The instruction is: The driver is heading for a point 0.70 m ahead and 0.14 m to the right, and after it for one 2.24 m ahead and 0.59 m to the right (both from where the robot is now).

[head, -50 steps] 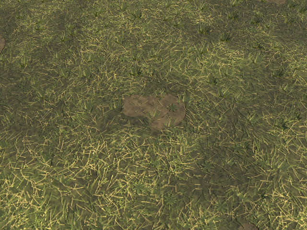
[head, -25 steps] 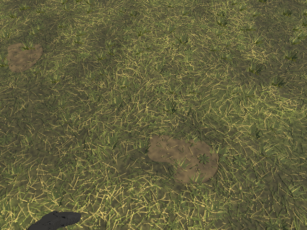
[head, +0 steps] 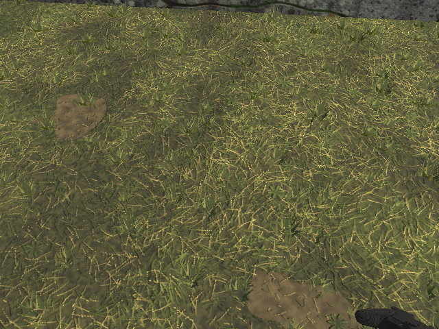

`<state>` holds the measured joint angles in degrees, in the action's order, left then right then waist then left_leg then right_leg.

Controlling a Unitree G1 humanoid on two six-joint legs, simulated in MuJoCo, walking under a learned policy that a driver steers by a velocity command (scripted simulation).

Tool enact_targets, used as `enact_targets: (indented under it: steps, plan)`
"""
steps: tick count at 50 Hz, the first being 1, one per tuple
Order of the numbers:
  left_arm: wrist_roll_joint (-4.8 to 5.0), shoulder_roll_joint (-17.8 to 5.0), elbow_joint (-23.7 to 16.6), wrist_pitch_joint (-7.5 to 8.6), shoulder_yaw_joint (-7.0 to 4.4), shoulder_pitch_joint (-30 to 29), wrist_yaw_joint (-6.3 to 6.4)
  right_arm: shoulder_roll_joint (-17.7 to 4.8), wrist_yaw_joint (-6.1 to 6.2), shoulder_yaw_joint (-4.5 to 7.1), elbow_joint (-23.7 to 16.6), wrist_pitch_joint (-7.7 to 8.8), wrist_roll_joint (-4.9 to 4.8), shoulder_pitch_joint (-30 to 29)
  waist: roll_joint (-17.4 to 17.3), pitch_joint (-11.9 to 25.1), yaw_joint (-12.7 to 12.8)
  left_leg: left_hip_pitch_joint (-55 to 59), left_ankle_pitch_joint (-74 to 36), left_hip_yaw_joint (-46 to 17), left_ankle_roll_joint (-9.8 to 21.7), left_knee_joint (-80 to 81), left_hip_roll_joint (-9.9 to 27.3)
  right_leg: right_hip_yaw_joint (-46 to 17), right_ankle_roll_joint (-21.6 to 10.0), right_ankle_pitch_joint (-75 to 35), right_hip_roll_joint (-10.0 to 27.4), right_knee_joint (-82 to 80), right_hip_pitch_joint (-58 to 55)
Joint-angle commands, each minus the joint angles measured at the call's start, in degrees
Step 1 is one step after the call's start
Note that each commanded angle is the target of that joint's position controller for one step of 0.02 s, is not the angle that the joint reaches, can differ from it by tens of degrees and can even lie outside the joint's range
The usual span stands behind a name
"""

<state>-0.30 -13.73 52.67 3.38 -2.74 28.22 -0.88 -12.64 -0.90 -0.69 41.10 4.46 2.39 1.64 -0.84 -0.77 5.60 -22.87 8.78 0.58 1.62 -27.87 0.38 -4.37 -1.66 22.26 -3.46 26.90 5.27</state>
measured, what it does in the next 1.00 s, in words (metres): walks ahead, turning right: right foot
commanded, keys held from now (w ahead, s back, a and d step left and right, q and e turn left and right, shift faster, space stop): w+e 0.62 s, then w+q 0.38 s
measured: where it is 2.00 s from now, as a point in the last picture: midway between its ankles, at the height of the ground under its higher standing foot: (313, 179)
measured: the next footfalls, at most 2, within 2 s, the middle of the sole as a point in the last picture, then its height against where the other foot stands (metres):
right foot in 0.50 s outside the picture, level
left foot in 1.08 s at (288, 264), level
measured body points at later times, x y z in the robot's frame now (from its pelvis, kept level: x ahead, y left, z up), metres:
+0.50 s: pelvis +0.23 -0.04 -0.01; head +0.27 -0.06 +0.44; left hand +0.51 +0.11 -0.10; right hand +0.13 -0.29 -0.15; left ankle +0.09 +0.10 -0.72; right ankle +0.32 -0.14 -0.73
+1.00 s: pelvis +0.48 -0.14 +0.00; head +0.51 -0.15 +0.45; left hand +0.56 +0.11 -0.13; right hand +0.55 -0.42 -0.12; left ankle +0.67 -0.09 -0.70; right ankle +0.32 -0.14 -0.73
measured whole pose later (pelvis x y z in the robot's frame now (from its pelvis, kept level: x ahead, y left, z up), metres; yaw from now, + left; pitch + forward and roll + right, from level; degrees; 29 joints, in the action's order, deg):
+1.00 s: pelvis +0.48 -0.14 +0.00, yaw -18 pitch +1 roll -1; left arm -1.4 -13.7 51.7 4.5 -1.8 22.7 0.7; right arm -13.8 -2.8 1.6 44.7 0.9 1.6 8.0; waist -1.8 -1.9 2.6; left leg -35.0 2.2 2.9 3.5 -37.6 1.8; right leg 3.5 -5.6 17.9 -6.7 7.8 -8.7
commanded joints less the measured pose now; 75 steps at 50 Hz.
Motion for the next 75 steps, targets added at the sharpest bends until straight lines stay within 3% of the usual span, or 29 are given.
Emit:
enact_targets:
  steps: [1, 2, 3, 6, 14, 20, 22, 24, 25, 26, 27, 28, 30, 31, 33, 36, 43, 48, 51, 53, 54, 55, 56, 57, 59, 60, 64, 71, 75]
  plan:
    - [1.66, -2.1, -8.4, 0.93, -0.5, -1.5, 0.42, -18.7, 2.12, 5.81, 1.5, 0.18, 1.01, 21.4, -16.5, 14.2, -10.9, 37.1, 19.1, -34.8, 8.8, 13.7, 26.0, 3.1, -3.0, 8.8, -1.7, 30.7, 30.9]
    - [-0.03, -7.1, -6.7, -0.33, -1.58, -2.2, 0.87, -13.7, 2.02, 5.17, 1.2, -0.49, 0.19, 19.1, -8.4, 9.2, -10.0, 31.3, 25.7, -36.6, 10.3, 14.7, 24.9, 1.4, -3.5, 8.0, 2.2, 37.6, 34.8]
    - [-0.55, -7.2, -6.4, -0.73, -1.94, -4.6, 0.31, -9.2, 1.71, 3.97, 0.5, -0.3, -0.29, 15.3, -4.0, 3.2, -8.4, 25.7, 22.4, -29.0, 9.3, 15.4, 21.5, 0.1, -3.6, 2.8, 4.3, 38.6, 34.9]
    - [-1.56, -5.2, -6.4, -2.13, -2.04, -6.5, -0.97, -5.5, 1.6, 3.1, 1.3, 0.97, -0.75, 12.8, -6.0, -0.8, -5.6, 18.0, 2.7, -12.4, 6.3, 18.0, 15.2, 1.3, -1.6, -4.0, 7.2, 36.7, 31.4]
    - [-1.78, -2.9, -12.0, -3.47, -1.15, -19.8, -3.08, -6.7, 1.41, 4.13, 5.0, 1.99, -1.21, 18.0, -4.1, -2.4, -6.2, 19.7, -14.2, 3.1, 6.9, 19.1, 13.8, 4.0, 0.8, -17.4, 8.0, 27.5, 36.6]
    - [-2.11, -3.4, -15.9, -3.25, -0.35, -28.9, -4.02, -9.9, 1.78, 5.18, 7.3, 1.08, -1.17, 21.4, -3.9, -4.4, -8.2, 23.4, -20.4, 9.5, 5.2, 16.5, 15.3, 10.3, -3.0, -16.7, 6.2, 11.7, 29.5]
    - [-2.37, -4.2, -16.1, -3.26, -0.71, -27.8, -3.58, -11.3, 2.07, 5.5, 7.9, 0.29, -1.1, 22.0, -4.6, -2.9, -7.2, 26.5, -36.3, 11.8, 4.3, 9.9, 15.6, 12.5, -5.3, -11.1, 3.3, 9.5, 25.2]
    - [-2.57, -5.9, -13.8, -2.66, -1.82, -18.6, -2.67, -13.2, 2.23, 5.89, 8.2, -0.88, -1.15, 22.2, -4.5, 3.2, -3.0, 26.8, -47.4, 13.6, 3.8, -6.6, 15.2, 13.5, -8.2, -6.7, -1.5, 6.4, 13.9]
    - [-3.04, -8.0, -10.6, -2.13, -2.99, -8.8, -1.78, -13.0, 2.18, 5.71, 7.6, -1.23, -1.15, 21.8, -1.6, 8.9, 1.3, 19.6, -38.8, 14.6, 2.1, -20.8, 13.9, 10.8, -10.1, -8.2, -1.7, 2.7, 0.1]
    - [-3.31, -14.8, -10.1, -2.11, -4.9, -4.4, -0.8, -7.7, 1.53, 4.41, 4.2, -1.01, -1.78, 23.5, 8.7, 15.5, 1.3, -1.2, -7.3, 14.5, -0.7, -40.3, 9.2, -11.9, -15.4, 1.9, 13.8, 0.3, -18.0]
    - [-1.22, -18.8, -11.8, -2.63, -5.69, -5.5, -0.51, -8.0, 0.85, 4.61, 0.8, -0.42, -1.23, 20.2, 12.9, 19.5, 0.2, -15.9, 23.2, 4.6, -3.0, -53.5, -0.9, -40.1, -21.2, -3.5, 24.0, -9.2, -23.6]
    - [-0.57, -17.3, -11.0, -3.13, -5.47, -5.7, -0.1, -9.9, 0.65, 4.93, -0.6, -0.13, -0.96, 13.5, 5.1, 13.0, 1.6, -21.8, 17.9, -2.0, -2.5, -54.4, 2.2, -32.5, -19.9, -9.5, 22.1, -10.4, -20.7]
    - [-0.29, -11.4, -10.4, -2.63, -3.83, -10.7, 0.63, -8.1, 0.7, 4.2, 0.4, 0.65, -1.32, 14.6, 0.8, 2.4, -3.7, -17.3, 10.1, -1.8, -1.9, -44.5, 6.5, -18.7, -15.8, -22.5, 17.1, -10.8, -5.5]
    - [0.1, -9.9, -10.5, -2.24, -3.26, -12.9, 0.77, -8.1, 0.73, 4.22, 0.6, -0.12, -0.27, 15.5, 1.2, 1.1, -5.9, -13.4, 9.9, -2.2, -2.4, -41.4, 7.2, -15.0, -14.4, -26.8, 14.1, -11.5, -0.3]
    - [-0.01, -7.3, -10.6, -0.87, -2.21, -13.9, 0.47, -7.1, 0.16, 3.96, 2.5, -2.11, 0.48, 19.5, 1.9, 3.3, -7.8, -8.4, 8.8, -1.0, -2.8, -38.9, 7.3, -10.0, -13.7, -32.9, 12.4, -13.0, 2.9]
    - [-0.03, -7.9, -8.1, 0.58, -2.11, -10.1, 0.12, -5.9, -0.54, 3.75, 2.5, -3.1, -0.04, 16.7, 2.7, 1.1, -7.0, -10.5, 2.7, 0.3, -2.8, -33.1, 7.6, -5.9, -12.0, -34.0, 11.5, -16.6, 3.4]
    - [-0.64, -7.7, -5.2, 1.51, -1.32, -4.8, 0.59, -5.5, -1.25, 3.55, 0.2, -2.94, -1.19, 4.8, 3.4, -3.2, -2.7, -18.3, -9.0, -1.0, -0.6, -19.2, 5.0, 0.5, -7.4, -34.4, 12.5, -19.6, -5.7]
    - [-1.14, -7.0, -2.7, 1.61, -0.51, -2.7, 1.9, -4.7, -2.02, 2.93, -1.9, -2.4, -0.74, -1.0, 2.9, -5.6, -1.5, -17.5, -7.7, 2.3, 1.9, -9.6, 1.6, 5.3, -6.4, -43.3, 14.6, -18.4, -12.3]
    - [-1.47, -8.9, -1.8, 1.53, -0.51, -4.0, 2.76, -5.3, -1.65, 3.2, -1.3, -2.44, -0.74, 2.9, 5.3, -2.2, -4.2, -8.1, -0.3, 6.8, 5.0, -6.6, -3.1, 8.4, -4.6, -69.1, 15.1, -8.7, -14.6]
    - [-1.85, -10.8, -1.8, 0.8, -0.88, -4.8, 3.13, -7.7, -1.09, 4.35, 1.9, -1.97, -0.49, 14.3, 6.3, 4.3, -9.1, 4.2, 3.3, 7.0, 7.9, -3.5, -6.3, 9.8, -4.0, -76.6, 15.1, 8.4, -13.5]
    - [-1.37, -11.4, -2.8, 0.76, -0.86, -6.9, 3.14, -9.9, -0.63, 5.45, 4.3, -1.55, 0.34, 23.3, 4.6, 8.8, -14.1, 18.0, 1.3, 1.8, 10.8, 0.4, -3.5, 11.3, -3.4, -64.7, 14.1, 22.1, -4.2]
    - [-0.04, -7.6, -6.2, 1.45, 0.18, -6.4, 2.44, -17.0, 0.27, 7.65, 4.6, -1.92, 0.78, 28.6, -6.0, 14.9, -14.5, 34.5, 2.8, -21.3, 18.1, 1.3, 12.1, 13.9, -1.1, -32.9, 6.5, 45.0, 15.1]
    - [-0.68, -7.6, -7.8, 1.85, -0.14, -6.2, 1.73, -17.5, -0.08, 7.75, 4.4, -2.25, -1.29, 25.3, -10.1, 17.9, -10.7, 40.6, -6.9, -45.2, 24.3, 8.0, 20.1, 5.0, -0.3, 7.1, -2.5, 57.1, 30.5]
    - [-1.66, -8.0, -8.5, 2.15, 0.07, -10.1, 1.32, -15.6, -0.2, 7.6, 4.6, -2.48, -2.78, 22.3, -2.6, 10.9, -10.2, 35.2, -3.7, -36.6, 22.5, 8.9, 17.7, -1.0, -0.9, 1.8, 2.7, 56.1, 34.9]
    - [-1.23, -7.7, -9.3, 2.6, 0.28, -12.4, 0.87, -10.3, 0.07, 6.22, 4.0, -2.68, -2.21, 17.0, 3.1, 0.5, -6.7, 20.2, -7.0, -25.9, 17.8, 12.9, 13.1, 0.6, -0.2, -3.2, 6.8, 46.9, 32.6]
    - [-2.08, -7.4, -9.6, 1.58, 0.37, -12.1, 0.86, -9.1, 0.32, 5.79, 4.1, -2.46, -2.36, 15.8, 2.8, -1.2, -5.0, 15.3, -10.7, -22.5, 16.3, 14.0, 10.5, 0.9, 0.9, -3.3, 7.7, 43.5, 30.0]
    - [-2.77, -5.6, -10.9, -1.24, 0.97, -12.8, 0.22, -11.3, 0.25, 6.22, 4.5, -1.09, -2.45, 17.1, -0.4, -0.3, -3.8, 9.6, -15.7, -16.6, 15.3, 16.2, 5.7, 3.6, 4.0, -7.2, 8.4, 34.2, 27.2]
    - [-1.9, -5.4, -16.1, -1.02, 1.5, -28.1, -0.21, -12.1, 0.64, 6.85, 5.5, -1.58, -2.37, 24.4, -2.7, -0.9, -10.0, 17.3, -17.2, -18.2, 11.3, 13.7, 3.7, 4.1, 5.3, -20.8, 6.7, 14.8, 32.0]
    - [-1.51, -6.1, -17.7, -0.05, 1.74, -31.2, -0.36, -12.5, 1.35, 6.91, 5.3, -1.64, -1.54, 25.5, -3.4, -0.7, -10.8, 22.3, -22.5, -20.7, 10.4, 9.9, 6.0, 3.8, 3.5, -19.6, 4.9, 7.6, 29.3]
Velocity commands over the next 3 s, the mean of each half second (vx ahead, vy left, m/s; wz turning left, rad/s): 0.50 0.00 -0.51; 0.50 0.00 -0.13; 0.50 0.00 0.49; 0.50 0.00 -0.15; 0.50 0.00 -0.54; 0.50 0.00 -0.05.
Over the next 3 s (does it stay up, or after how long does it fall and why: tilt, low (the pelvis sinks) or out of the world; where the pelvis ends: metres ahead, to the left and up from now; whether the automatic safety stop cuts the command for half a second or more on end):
stays up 1.48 -0.45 0.01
